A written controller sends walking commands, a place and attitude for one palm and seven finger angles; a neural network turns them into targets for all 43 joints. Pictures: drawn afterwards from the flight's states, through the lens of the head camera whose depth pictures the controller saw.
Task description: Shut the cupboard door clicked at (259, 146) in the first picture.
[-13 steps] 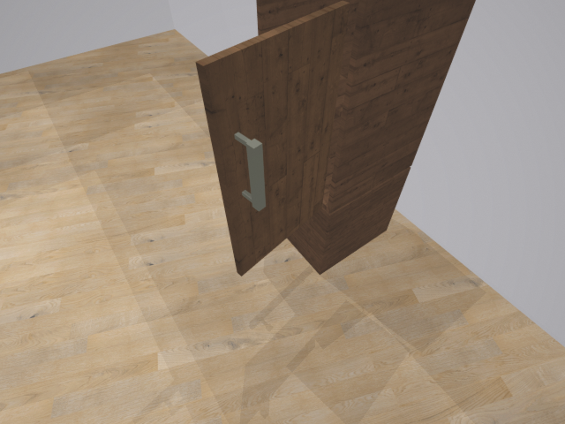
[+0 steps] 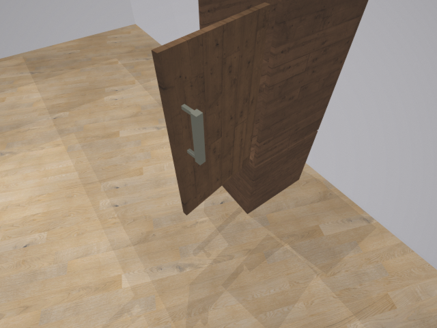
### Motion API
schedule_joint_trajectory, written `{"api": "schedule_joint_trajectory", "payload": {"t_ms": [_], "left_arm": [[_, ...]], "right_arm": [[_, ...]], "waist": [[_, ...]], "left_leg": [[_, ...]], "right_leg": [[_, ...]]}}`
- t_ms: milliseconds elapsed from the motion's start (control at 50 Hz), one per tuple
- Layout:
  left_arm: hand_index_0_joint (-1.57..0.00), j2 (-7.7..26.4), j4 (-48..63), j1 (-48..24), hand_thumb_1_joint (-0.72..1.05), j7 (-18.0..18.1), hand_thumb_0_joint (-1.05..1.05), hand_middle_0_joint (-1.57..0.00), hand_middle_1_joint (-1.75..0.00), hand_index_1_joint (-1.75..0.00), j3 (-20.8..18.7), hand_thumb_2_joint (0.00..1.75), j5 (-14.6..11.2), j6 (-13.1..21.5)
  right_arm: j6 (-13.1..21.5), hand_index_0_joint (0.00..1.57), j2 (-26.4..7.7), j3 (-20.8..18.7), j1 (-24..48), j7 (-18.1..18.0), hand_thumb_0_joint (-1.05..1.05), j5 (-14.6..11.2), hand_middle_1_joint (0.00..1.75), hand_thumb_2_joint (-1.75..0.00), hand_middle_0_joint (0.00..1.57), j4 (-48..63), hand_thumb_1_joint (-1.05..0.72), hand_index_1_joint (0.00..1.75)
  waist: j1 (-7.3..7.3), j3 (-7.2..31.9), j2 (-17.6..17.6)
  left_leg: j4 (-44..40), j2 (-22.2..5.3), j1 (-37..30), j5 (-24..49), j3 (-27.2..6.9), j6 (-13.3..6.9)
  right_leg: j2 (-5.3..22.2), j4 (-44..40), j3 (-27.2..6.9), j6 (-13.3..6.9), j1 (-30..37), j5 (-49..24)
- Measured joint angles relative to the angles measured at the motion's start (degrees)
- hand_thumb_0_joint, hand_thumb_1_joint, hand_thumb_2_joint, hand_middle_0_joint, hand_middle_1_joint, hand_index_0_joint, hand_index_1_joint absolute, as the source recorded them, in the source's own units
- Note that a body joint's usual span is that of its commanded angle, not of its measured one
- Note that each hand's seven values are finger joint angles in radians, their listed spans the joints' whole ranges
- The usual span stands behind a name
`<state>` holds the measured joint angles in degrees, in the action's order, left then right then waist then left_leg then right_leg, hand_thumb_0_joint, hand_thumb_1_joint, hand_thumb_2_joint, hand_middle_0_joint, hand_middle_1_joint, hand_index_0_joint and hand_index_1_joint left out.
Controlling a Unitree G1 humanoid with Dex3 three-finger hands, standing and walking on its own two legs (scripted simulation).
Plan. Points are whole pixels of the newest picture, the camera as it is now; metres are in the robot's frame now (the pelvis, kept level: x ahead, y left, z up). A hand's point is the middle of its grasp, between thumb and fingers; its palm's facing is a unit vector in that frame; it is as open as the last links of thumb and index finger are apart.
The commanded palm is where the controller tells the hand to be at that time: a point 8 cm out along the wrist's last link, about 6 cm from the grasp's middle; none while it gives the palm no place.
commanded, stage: stand and wait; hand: left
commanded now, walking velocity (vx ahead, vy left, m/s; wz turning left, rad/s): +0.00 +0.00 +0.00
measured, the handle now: (193, 135) +0.54 +0.10 +0.02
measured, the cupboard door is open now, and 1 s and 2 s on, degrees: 100 100 100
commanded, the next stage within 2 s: look at it before walking up in 0.02 s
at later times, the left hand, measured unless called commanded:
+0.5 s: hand out of the picture +0.03 +0.20 -0.17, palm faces +0.00 -0.97 -0.26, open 7.4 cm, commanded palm none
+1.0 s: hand out of the picture +0.03 +0.20 -0.18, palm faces -0.08 -0.97 -0.24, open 7.4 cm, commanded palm none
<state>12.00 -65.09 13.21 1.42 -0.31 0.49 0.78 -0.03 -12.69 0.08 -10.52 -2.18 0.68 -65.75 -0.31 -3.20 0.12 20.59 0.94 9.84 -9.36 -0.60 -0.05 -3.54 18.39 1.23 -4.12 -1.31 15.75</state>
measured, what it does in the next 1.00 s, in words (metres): stands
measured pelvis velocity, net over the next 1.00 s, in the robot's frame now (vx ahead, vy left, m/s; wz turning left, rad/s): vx -0.01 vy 0.00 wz -0.12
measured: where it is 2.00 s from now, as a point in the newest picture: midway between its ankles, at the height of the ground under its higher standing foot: outside the picture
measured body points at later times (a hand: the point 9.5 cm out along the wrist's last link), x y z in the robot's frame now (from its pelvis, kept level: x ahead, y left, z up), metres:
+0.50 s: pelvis +0.00 +0.00 +0.00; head +0.02 -0.01 +0.45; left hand +0.03 +0.25 -0.15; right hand +0.03 -0.26 -0.16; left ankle +0.02 +0.12 -0.74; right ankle -0.06 -0.07 -0.74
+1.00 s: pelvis -0.01 +0.00 -0.01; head +0.02 -0.01 +0.44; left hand +0.03 +0.25 -0.16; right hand +0.00 -0.25 -0.17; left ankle +0.02 +0.12 -0.74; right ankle -0.06 -0.07 -0.74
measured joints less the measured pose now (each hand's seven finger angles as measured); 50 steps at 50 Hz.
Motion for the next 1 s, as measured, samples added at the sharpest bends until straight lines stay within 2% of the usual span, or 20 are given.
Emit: {"api": "schedule_joint_trajectory", "payload": {"t_ms": [720, 860, 1000], "left_arm": [[-0.20, 0.9, 0.0, -0.7, 0.91, -0.2, 0.00, -0.21, -0.30, -0.30, 0.1, 0.90, 0.0, 0.0], [-0.20, -0.1, 1.4, 0.6, 0.91, 0.0, 0.00, -0.20, -0.30, -0.30, -1.0, 0.90, 0.2, -1.7], [-0.20, -0.7, 4.2, 1.5, 0.91, -0.9, 0.00, -0.21, -0.30, -0.30, -2.4, 0.90, 0.7, -3.5]], "right_arm": [[0.0, 0.20, -0.8, 0.2, 0.0, 0.1, 0.00, 0.0, 0.30, -0.90, 0.20, -0.3, -0.91, 0.30], [-0.8, 0.20, 0.3, -0.7, 0.3, -0.6, 0.00, 0.0, 0.30, -0.90, 0.20, 1.5, -0.91, 0.30], [-1.8, 0.20, 1.6, -2.1, -0.6, -0.9, 0.00, 0.1, 0.30, -0.90, 0.20, 4.6, -0.91, 0.30]], "waist": [[-0.12, 0.1, 0.0], [0.68, -0.1, 0.5], [0.49, -0.9, 0.0]], "left_leg": [[-1.0, -0.1, -0.8, 0.1, 0.5, 0.0], [3.1, -1.7, 1.2, -2.2, 2.9, 0.3], [9.3, -3.6, 4.5, -5.5, 6.1, 0.4]], "right_leg": [[0.0, -1.1, -0.5, 0.0, 0.8, -0.4], [-1.2, 2.9, -3.0, -0.2, -2.2, 0.8], [-2.7, 10.6, -6.0, -0.4, -7.2, 3.5]]}}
